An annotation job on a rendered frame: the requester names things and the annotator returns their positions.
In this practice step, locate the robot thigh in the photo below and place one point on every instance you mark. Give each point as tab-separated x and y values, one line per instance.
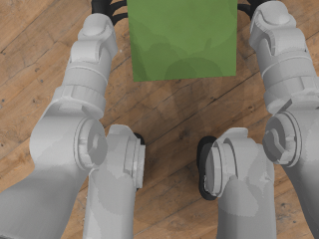
112	188
235	173

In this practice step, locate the left robot hand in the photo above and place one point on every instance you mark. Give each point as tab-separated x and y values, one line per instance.
105	7

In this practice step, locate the robot right thigh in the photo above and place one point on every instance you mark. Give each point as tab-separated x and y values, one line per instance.
235	173

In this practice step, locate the robot right forearm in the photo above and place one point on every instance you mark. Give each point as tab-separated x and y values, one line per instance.
284	61

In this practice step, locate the right robot hand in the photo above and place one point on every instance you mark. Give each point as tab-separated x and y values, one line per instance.
249	9

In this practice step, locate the robot left forearm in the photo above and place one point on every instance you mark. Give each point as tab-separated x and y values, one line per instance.
82	93

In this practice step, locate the right robot upper arm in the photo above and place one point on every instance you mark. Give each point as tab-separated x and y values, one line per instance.
291	139

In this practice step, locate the left robot upper arm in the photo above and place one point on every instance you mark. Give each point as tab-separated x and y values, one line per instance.
64	149

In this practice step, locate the robot left thigh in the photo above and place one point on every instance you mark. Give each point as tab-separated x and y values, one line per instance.
112	188

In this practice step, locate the carton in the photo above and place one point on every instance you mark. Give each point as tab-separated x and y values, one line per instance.
182	39

